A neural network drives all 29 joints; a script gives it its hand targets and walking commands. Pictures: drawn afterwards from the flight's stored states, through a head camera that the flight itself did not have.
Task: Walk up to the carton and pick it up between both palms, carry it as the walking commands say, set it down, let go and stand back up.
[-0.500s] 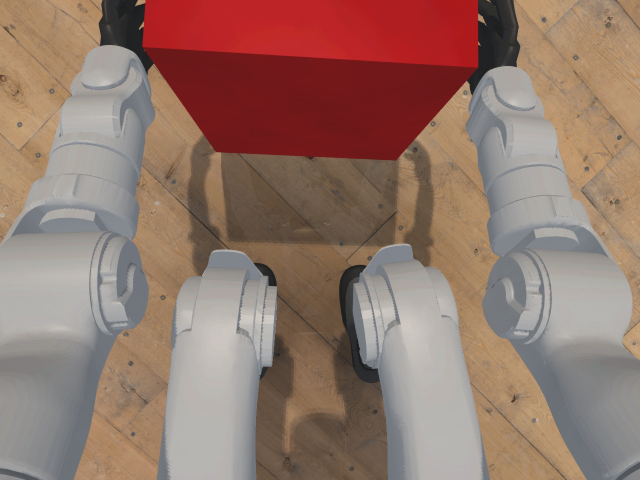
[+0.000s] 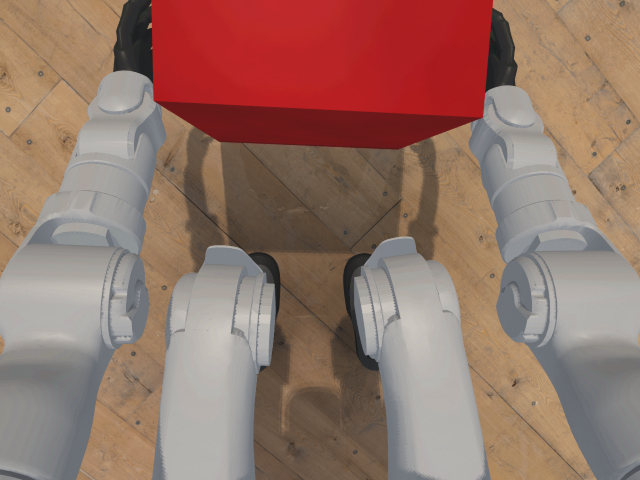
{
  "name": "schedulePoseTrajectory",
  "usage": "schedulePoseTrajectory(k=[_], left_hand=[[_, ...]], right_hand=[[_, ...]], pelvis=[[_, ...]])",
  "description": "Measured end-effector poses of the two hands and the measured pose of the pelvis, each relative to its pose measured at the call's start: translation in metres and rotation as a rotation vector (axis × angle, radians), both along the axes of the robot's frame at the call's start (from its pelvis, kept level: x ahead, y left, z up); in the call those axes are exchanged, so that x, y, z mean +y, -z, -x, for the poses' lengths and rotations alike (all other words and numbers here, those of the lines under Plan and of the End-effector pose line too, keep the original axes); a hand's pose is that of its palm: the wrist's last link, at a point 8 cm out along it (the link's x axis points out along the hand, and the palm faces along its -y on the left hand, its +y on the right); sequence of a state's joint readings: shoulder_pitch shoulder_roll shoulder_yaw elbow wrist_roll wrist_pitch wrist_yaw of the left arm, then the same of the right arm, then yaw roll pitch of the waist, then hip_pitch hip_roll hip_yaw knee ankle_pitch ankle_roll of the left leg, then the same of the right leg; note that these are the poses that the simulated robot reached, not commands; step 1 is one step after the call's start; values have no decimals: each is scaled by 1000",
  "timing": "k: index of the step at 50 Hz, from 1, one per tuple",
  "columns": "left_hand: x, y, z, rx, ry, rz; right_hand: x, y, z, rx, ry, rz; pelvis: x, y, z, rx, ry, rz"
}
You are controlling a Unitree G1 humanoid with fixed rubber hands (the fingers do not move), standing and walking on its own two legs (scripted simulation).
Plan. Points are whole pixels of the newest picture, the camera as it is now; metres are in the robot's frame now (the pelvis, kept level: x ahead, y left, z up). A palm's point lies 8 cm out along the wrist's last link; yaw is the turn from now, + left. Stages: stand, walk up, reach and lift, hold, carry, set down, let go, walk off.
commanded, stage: set down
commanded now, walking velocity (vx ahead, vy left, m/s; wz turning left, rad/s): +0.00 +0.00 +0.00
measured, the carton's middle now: (316, 66) +0.52 -0.01 -0.24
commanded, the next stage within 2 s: let go in 1.86 s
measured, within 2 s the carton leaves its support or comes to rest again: neither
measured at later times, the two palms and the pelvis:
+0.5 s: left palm (110, 63) +0.51 +0.20 -0.17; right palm (521, 98) +0.47 -0.24 -0.18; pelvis +0.01 -0.01 -0.01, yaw +0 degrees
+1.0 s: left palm (3, 12) +0.51 +0.22 -0.05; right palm (625, 29) +0.50 -0.24 -0.05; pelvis -0.01 +0.00 +0.07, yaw +1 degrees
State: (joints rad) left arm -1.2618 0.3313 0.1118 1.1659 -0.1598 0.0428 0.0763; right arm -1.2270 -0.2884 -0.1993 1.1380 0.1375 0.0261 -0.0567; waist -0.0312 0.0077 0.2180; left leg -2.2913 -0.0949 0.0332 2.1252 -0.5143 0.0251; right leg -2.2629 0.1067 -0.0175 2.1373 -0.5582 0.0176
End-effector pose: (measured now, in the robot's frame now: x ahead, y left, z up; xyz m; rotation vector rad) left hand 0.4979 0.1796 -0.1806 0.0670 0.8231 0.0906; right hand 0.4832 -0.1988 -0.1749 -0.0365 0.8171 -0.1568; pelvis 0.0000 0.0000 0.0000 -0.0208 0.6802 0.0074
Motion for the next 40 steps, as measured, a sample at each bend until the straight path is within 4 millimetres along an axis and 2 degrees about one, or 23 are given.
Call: schedulePoseTrajectory(k=[3,5,10,15,23,27,30,34,40], left_hand=[[1,15,15,39,-8,1],[4,18,19,21,-21,1],[14,17,13,-51,-22,-17],[22,8,4,-89,-31,-31],[23,-5,-8,-75,-39,0],[28,-7,-11,-92,-45,-3],[34,-8,-8,-93,-30,-23],[44,-16,-2,-117,-32,-39],[47,-35,7,-172,-2,-28]], right_hand=[[1,18,12,18,31,-24],[1,22,14,0,31,-25],[-4,24,11,-29,-3,-4],[-19,16,1,-89,13,21],[-34,8,11,-7,31,30],[-42,1,6,-43,24,51],[-41,0,2,-62,17,40],[-31,-3,0,-81,-7,18],[-24,-30,1,-155,-51,67]], pelvis=[[-1,-4,-4,17,0,-2],[-2,-5,-6,15,2,-6],[-7,-1,-4,-36,9,-13],[-7,5,3,-95,4,-12],[-9,10,-3,-41,3,-17],[-7,10,-6,-25,11,-8],[-5,11,-7,-22,10,-7],[-4,6,-6,-46,10,-14],[-3,-18,9,-191,-8,-10]])
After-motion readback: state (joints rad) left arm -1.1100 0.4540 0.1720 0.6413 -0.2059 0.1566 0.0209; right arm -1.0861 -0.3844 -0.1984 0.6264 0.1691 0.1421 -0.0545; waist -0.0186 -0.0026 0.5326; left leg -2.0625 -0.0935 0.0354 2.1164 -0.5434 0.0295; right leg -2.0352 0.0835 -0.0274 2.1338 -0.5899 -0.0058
